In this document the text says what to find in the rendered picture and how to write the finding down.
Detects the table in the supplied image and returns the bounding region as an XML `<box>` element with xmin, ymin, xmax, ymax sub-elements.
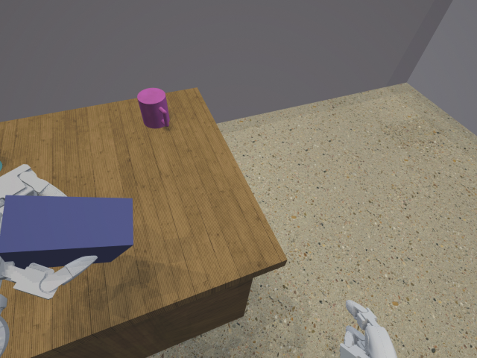
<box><xmin>0</xmin><ymin>87</ymin><xmax>287</xmax><ymax>358</ymax></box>

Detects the robot right hand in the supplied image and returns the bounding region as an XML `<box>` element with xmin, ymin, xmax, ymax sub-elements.
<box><xmin>340</xmin><ymin>300</ymin><xmax>397</xmax><ymax>358</ymax></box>

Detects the robot left hand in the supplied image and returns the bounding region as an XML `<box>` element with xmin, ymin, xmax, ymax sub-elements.
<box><xmin>0</xmin><ymin>164</ymin><xmax>98</xmax><ymax>300</ymax></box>

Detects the sponge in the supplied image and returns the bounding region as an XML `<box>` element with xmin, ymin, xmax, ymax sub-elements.
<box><xmin>0</xmin><ymin>195</ymin><xmax>133</xmax><ymax>269</ymax></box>

